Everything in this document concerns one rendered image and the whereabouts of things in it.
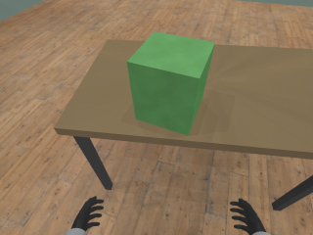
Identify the left robot hand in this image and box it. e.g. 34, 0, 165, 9
71, 196, 104, 232

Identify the right robot hand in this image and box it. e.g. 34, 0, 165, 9
230, 198, 266, 235

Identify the table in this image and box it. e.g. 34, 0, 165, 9
54, 39, 313, 212

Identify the carton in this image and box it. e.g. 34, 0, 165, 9
127, 31, 215, 136

